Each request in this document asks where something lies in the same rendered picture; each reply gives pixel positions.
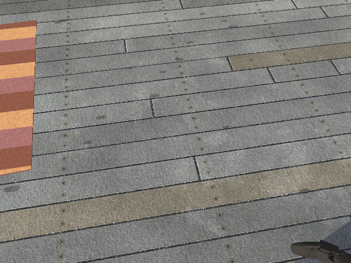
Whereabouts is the robot right hand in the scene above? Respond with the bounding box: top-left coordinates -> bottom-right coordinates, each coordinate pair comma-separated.
291,240 -> 351,263

